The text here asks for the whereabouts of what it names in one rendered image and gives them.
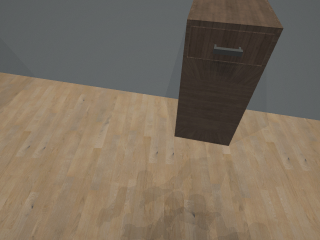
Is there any handle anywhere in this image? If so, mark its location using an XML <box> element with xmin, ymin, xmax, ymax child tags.
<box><xmin>213</xmin><ymin>44</ymin><xmax>243</xmax><ymax>57</ymax></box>

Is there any drawer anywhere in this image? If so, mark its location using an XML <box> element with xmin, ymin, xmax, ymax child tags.
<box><xmin>188</xmin><ymin>25</ymin><xmax>275</xmax><ymax>65</ymax></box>

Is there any cabinet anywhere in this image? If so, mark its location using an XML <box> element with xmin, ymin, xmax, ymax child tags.
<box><xmin>174</xmin><ymin>0</ymin><xmax>284</xmax><ymax>146</ymax></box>

